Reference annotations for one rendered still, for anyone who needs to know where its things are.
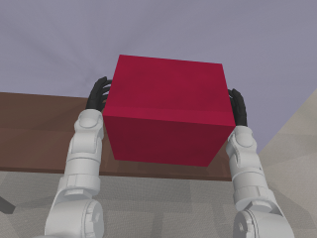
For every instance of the right robot hand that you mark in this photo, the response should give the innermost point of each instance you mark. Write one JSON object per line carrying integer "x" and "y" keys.
{"x": 238, "y": 107}

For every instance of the left robot hand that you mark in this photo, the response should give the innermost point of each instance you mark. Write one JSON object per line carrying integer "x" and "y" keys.
{"x": 96, "y": 96}

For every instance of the robot right upper arm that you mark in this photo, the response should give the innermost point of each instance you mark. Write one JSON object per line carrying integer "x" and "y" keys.
{"x": 257, "y": 224}

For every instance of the table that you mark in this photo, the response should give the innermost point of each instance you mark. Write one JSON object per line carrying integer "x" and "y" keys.
{"x": 36, "y": 130}

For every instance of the carton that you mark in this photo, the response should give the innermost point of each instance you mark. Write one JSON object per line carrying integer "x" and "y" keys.
{"x": 168, "y": 111}

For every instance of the robot left forearm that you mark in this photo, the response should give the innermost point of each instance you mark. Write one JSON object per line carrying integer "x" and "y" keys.
{"x": 81, "y": 175}

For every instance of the robot right forearm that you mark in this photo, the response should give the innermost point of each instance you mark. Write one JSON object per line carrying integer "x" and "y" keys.
{"x": 247, "y": 174}

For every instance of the robot left upper arm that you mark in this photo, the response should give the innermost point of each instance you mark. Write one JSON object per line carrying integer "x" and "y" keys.
{"x": 75, "y": 219}

